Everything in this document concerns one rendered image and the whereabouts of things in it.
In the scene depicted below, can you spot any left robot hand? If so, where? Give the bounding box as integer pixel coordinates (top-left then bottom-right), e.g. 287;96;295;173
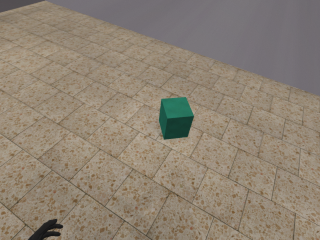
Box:
28;219;63;240

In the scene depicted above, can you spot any carton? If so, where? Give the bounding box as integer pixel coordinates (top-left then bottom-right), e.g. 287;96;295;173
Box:
159;97;194;140

